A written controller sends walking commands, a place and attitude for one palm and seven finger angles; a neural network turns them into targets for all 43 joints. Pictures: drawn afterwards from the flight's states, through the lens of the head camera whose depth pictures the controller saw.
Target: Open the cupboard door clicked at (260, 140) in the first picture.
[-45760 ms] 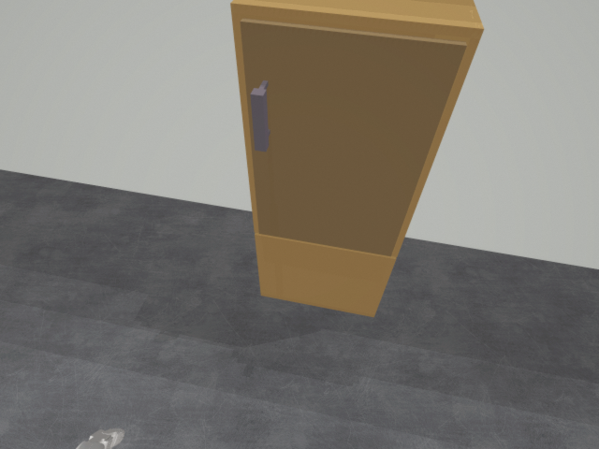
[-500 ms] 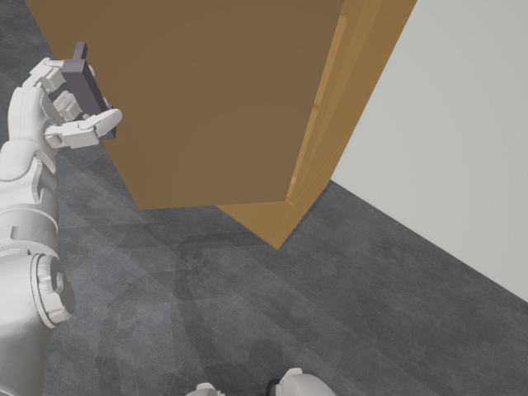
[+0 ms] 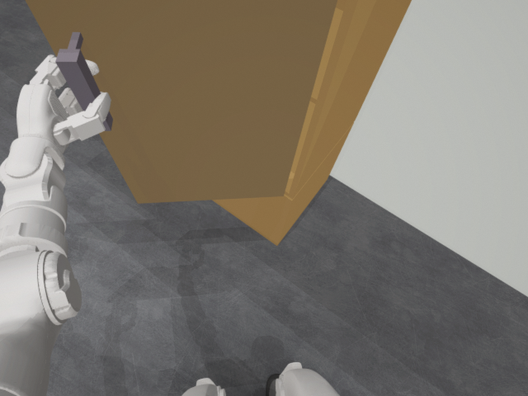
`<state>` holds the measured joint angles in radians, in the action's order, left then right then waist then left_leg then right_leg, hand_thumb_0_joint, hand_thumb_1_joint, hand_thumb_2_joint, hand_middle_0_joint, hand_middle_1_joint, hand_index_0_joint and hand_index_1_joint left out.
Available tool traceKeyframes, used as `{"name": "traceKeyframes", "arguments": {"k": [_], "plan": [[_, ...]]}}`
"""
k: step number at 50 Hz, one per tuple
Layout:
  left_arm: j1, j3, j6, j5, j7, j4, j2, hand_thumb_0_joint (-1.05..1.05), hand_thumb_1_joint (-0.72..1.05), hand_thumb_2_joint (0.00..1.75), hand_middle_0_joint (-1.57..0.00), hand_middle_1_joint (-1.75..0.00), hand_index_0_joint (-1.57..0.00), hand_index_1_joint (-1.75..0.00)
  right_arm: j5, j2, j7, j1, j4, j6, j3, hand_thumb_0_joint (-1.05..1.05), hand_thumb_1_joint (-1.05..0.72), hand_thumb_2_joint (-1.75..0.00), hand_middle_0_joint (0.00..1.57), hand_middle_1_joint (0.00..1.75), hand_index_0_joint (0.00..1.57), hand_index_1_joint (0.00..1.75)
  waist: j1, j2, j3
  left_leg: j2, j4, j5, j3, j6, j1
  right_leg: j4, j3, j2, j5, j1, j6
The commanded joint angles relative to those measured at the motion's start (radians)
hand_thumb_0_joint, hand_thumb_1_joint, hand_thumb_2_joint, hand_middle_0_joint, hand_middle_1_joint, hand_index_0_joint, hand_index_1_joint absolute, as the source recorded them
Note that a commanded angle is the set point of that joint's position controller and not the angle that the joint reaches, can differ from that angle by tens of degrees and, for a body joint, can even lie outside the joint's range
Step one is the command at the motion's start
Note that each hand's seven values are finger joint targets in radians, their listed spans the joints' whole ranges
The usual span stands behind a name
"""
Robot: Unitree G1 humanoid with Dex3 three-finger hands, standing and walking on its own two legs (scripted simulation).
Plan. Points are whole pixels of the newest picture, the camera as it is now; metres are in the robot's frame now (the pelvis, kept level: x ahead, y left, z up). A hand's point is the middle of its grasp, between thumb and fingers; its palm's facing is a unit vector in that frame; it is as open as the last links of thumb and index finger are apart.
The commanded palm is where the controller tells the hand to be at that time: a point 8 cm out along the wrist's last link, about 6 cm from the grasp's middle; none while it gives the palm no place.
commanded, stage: pull the door open along its arc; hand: left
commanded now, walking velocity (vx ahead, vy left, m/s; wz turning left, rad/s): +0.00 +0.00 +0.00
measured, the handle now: (90, 84) +0.56 +0.22 +0.10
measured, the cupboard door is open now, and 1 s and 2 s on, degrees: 42 84 82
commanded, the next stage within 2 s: open thumb and fingers to let go in 0.86 s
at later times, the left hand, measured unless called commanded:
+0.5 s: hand (127, 200) +0.36 +0.15 +0.10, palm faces +0.15 -0.98 +0.11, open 7.0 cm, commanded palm +0.30 +0.22 +0.10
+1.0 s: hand (197, 256) +0.28 +0.06 +0.11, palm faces +0.45 -0.89 +0.00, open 7.2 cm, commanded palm +0.24 +0.11 +0.10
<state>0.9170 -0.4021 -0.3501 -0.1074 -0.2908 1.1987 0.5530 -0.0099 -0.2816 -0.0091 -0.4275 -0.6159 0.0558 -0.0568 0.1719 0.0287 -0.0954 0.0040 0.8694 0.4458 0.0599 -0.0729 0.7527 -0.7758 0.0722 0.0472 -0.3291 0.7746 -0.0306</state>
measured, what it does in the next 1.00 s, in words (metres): shifts its weight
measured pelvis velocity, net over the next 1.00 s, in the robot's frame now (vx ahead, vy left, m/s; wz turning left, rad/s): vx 0.01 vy -0.05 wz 0.06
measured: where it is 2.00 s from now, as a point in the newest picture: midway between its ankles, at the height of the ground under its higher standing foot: outside the picture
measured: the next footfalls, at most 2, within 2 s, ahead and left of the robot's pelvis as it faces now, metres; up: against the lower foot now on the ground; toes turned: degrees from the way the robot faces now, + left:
none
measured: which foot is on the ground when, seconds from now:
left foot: down 0.00-1.00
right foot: down 0.00-1.00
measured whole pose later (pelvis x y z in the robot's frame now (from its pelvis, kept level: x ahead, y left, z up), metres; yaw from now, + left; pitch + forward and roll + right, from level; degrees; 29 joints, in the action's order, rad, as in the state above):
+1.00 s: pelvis +0.01 -0.05 +0.02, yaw +3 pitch +4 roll +1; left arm -0.21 0.15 -0.05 0.03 0.50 -0.10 -0.08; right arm 0.05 -0.21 -0.01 -0.22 -0.55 0.07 -0.03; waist 0.02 0.05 -0.08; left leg 0.00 0.69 0.40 0.01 0.00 0.36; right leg -0.68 0.11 0.05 -0.35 0.40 -0.10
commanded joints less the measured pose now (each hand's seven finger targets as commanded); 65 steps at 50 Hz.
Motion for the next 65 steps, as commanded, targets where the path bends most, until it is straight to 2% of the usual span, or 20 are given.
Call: {"name": "traceKeyframes", "arguments": {"k": [1, 2, 8, 11, 16, 17, 18, 19, 22, 26, 27, 31, 34, 40, 47, 49, 52, 55, 58, 65], "plan": [[0.299, -0.035, -0.071, -0.052, -0.026, -0.266, 0.247, 0.00, 0.90, 0.90, -0.40, -1.35, -0.40, -1.35, -0.004, -0.179, -0.009, -0.135, 0.081, -0.008, 0.075, 0.00, -0.90, -0.90, 0.20, 0.30, 0.20, 0.30, -0.052, 0.094, -0.474, 0.030, -0.096, -0.543, -0.119, 0.061, -0.313, 0.037, -0.048, 0.009, 0.348, -0.271, 0.002], [0.256, -0.042, -0.071, -0.062, -0.028, -0.275, 0.241, 0.00, 0.90, 0.90, -0.40, -1.35, -0.40, -1.35, -0.006, -0.178, -0.009, -0.135, 0.090, -0.007, 0.078, 0.00, -0.90, -0.90, 0.20, 0.30, 0.20, 0.30, -0.057, 0.063, -0.472, 0.029, -0.099, -0.552, -0.114, 0.054, -0.305, 0.040, -0.049, 0.010, 0.368, -0.296, 0.001], [0.007, -0.039, -0.047, -0.105, -0.033, -0.485, 0.192, 0.00, 0.90, 0.90, -0.40, -1.35, -0.40, -1.35, -0.023, -0.161, 0.000, -0.074, 0.146, -0.006, 0.087, 0.00, -0.90, -0.90, 0.20, 0.30, 0.20, 0.30, -0.117, 0.076, -0.461, 0.028, -0.137, -0.599, -0.083, 0.048, -0.299, 0.055, -0.059, 0.003, 0.447, -0.401, -0.001], [-0.171, -0.008, -0.016, -0.138, -0.029, -0.588, 0.108, 0.00, 0.90, 0.90, -0.40, -1.35, -0.40, -1.35, -0.034, -0.147, 0.008, -0.031, 0.177, -0.018, 0.092, 0.00, -0.90, -0.90, 0.20, 0.30, 0.20, 0.30, -0.137, 0.031, -0.415, 0.023, -0.156, -0.577, -0.061, 0.038, -0.281, 0.073, -0.064, -0.002, 0.473, -0.445, 0.002], [-0.458, 0.032, 0.022, -0.172, -0.001, -0.829, 0.002, 0.00, 0.90, 0.90, -0.40, -1.35, -0.40, -1.35, -0.043, -0.126, 0.019, 0.050, 0.223, -0.050, 0.090, 0.00, -0.90, -0.90, 0.20, 0.30, 0.20, 0.30, -0.172, 0.039, -0.357, 0.020, -0.186, -0.605, -0.053, 0.045, -0.311, 0.081, -0.056, -0.011, 0.499, -0.478, 0.000], [-0.456, -0.102, 0.028, -0.222, 0.135, -0.942, 0.005, 0.00, 0.90, 0.90, -0.40, -1.35, -0.40, -1.35, -0.039, -0.098, 0.023, 0.098, 0.234, -0.067, 0.091, 0.00, -0.90, -0.90, 0.20, 0.30, 0.20, 0.30, -0.254, 0.020, -0.347, 0.008, -0.194, -0.596, -0.058, 0.055, -0.280, 0.090, -0.038, -0.008, 0.474, -0.480, -0.004], [-0.555, -0.017, 0.048, -0.207, 0.205, -0.961, -0.111, 0.00, 0.90, 0.90, -0.40, -1.35, -0.40, -1.35, -0.035, -0.090, 0.032, 0.113, 0.234, -0.080, 0.087, 0.00, -0.90, -0.90, 0.20, 0.30, 0.20, 0.30, -0.226, 0.018, -0.321, 0.011, -0.208, -0.578, -0.048, 0.063, -0.299, 0.093, -0.031, -0.007, 0.456, -0.471, 0.002], [-0.605, -0.007, 0.057, -0.206, 0.251, -0.993, -0.149, 0.00, 0.90, 0.90, -0.40, -1.35, -0.40, -1.35, -0.037, -0.090, 0.036, 0.124, 0.229, -0.089, 0.089, 0.00, -0.90, -0.90, 0.20, 0.30, 0.20, 0.30, -0.219, -0.012, -0.285, 0.013, -0.214, -0.559, -0.052, 0.072, -0.298, 0.100, -0.023, -0.008, 0.439, -0.456, 0.003], [-0.718, -0.006, 0.067, -0.158, 0.376, -1.139, -0.162, 0.00, 0.90, 0.90, -0.40, -1.35, -0.40, -1.35, -0.024, -0.082, 0.040, 0.164, 0.227, -0.095, 0.089, 0.00, -0.90, -0.90, 0.20, 0.30, 0.20, 0.30, -0.231, -0.042, -0.299, 0.006, -0.218, -0.521, -0.046, 0.070, -0.298, 0.094, -0.032, -0.016, 0.440, -0.510, 0.000], [-0.799, 0.101, 0.104, -0.072, 0.525, -1.279, -0.281, 0.00, 0.90, 0.90, -0.40, -1.35, -0.40, -1.35, -0.002, -0.045, 0.036, 0.220, 0.227, -0.081, 0.079, 0.00, -0.90, -0.90, 0.20, 0.30, 0.20, 0.30, -0.230, -0.022, -0.263, 0.001, -0.234, -0.480, -0.042, 0.069, -0.317, 0.107, -0.045, -0.032, 0.440, -0.538, 0.000], [-0.822, 0.113, 0.116, -0.046, 0.561, -1.298, -0.284, 0.00, 0.90, 0.90, -0.40, -1.35, -0.40, -1.35, 0.005, -0.043, 0.032, 0.227, 0.226, -0.072, 0.079, 0.00, -0.90, -0.90, 0.20, 0.30, 0.20, 0.30, -0.227, -0.054, -0.252, 0.002, -0.237, -0.454, -0.047, 0.066, -0.320, 0.116, -0.047, -0.034, 0.420, -0.544, -0.001], [-0.853, 0.212, 0.180, 0.031, 0.682, -1.408, -0.367, 0.00, 0.90, 0.90, -0.40, -1.35, -0.40, -1.35, 0.021, -0.015, 0.019, 0.285, 0.239, -0.037, 0.064, 0.00, -0.90, -0.90, 0.20, 0.30, 0.20, 0.30, -0.222, -0.023, -0.217, -0.008, -0.255, -0.393, -0.045, 0.062, -0.338, 0.153, -0.067, -0.049, 0.387, -0.568, -0.002], [-0.941, 0.292, 0.230, 0.083, 0.760, -1.449, -0.445, 0.00, 0.90, 0.90, -0.40, -1.35, -0.40, -1.35, 0.033, -0.001, 0.011, 0.311, 0.247, -0.019, 0.060, 0.00, -0.90, -0.90, 0.20, 0.30, 0.20, 0.30, -0.213, -0.052, -0.195, -0.009, -0.257, -0.364, -0.048, 0.056, -0.352, 0.182, -0.077, -0.056, 0.372, -0.583, 0.001], [-1.003, 0.399, 0.250, 0.112, 0.774, -1.512, -0.514, 0.00, 0.90, 0.90, -0.40, -1.35, -0.40, -1.35, 0.044, 0.005, -0.005, 0.332, 0.245, -0.005, 0.055, 0.00, -0.90, -0.90, 0.20, 0.30, 0.20, 0.30, -0.186, -0.072, -0.175, -0.010, -0.253, -0.337, -0.054, 0.055, -0.367, 0.208, -0.106, -0.075, 0.424, -0.614, 0.012], [-0.992, 0.610, 0.234, 0.168, 0.788, -1.548, -0.657, 0.00, 0.90, 0.90, -0.40, -1.35, -0.40, -1.35, 0.057, 0.008, 0.003, 0.333, 0.246, -0.032, 0.058, 0.00, -0.90, -0.90, 0.20, 0.30, 0.20, 0.30, -0.155, -0.066, -0.139, -0.012, -0.225, -0.322, -0.076, 0.052, -0.378, 0.197, -0.103, -0.090, 0.415, -0.551, 0.016], [-0.880, 0.543, 0.224, 0.184, 0.804, -1.507, -0.576, 0.00, 0.83, 0.87, -0.40, -1.34, -0.40, -1.34, 0.061, 0.003, -0.012, 0.337, 0.226, -0.034, 0.059, 0.00, -0.90, -0.90, 0.20, 0.30, 0.20, 0.30, -0.154, -0.096, -0.138, -0.019, -0.215, -0.273, -0.079, 0.049, -0.350, 0.213, -0.132, -0.099, 0.335, -0.533, 0.023], [-0.849, 0.533, 0.208, 0.186, 0.804, -1.468, -0.567, 0.00, 0.62, 0.78, -0.38, -1.32, -0.38, -1.32, 0.062, 0.008, -0.024, 0.342, 0.211, -0.043, 0.060, 0.00, -0.90, -0.90, 0.20, 0.30, 0.20, 0.30, -0.155, -0.132, -0.133, -0.025, -0.206, -0.238, -0.081, 0.046, -0.333, 0.250, -0.170, -0.118, 0.272, -0.538, 0.033], [-0.820, 0.534, 0.194, 0.147, 0.771, -1.440, -0.581, 0.00, 0.41, 0.69, -0.36, -1.30, -0.36, -1.30, 0.056, 0.010, -0.035, 0.351, 0.196, -0.052, 0.058, 0.00, -0.90, -0.90, 0.20, 0.30, 0.20, 0.30, -0.155, -0.144, -0.160, -0.029, -0.207, -0.216, -0.080, 0.048, -0.328, 0.269, -0.191, -0.133, 0.259, -0.568, 0.044], [-0.801, 0.535, 0.186, 0.111, 0.744, -1.417, -0.594, 0.00, 0.20, 0.60, -0.35, -1.27, -0.35, -1.27, 0.049, 0.009, -0.039, 0.357, 0.187, -0.063, 0.056, 0.00, -0.90, -0.90, 0.20, 0.30, 0.20, 0.30, -0.158, -0.101, -0.153, -0.030, -0.216, -0.207, -0.078, 0.051, -0.340, 0.282, -0.192, -0.134, 0.235, -0.565, 0.043], [-0.756, 0.467, 0.176, 0.102, 0.749, -1.359, -0.540, 0.00, -0.29, 0.39, -0.32, -1.22, -0.32, -1.22, 0.049, 0.008, -0.040, 0.365, 0.179, -0.072, 0.054, 0.00, -0.90, -0.90, 0.20, 0.30, 0.20, 0.30, -0.170, -0.143, -0.139, -0.030, -0.233, -0.180, -0.082, 0.050, -0.321, 0.317, -0.213, -0.143, 0.158, -0.576, 0.050]]}}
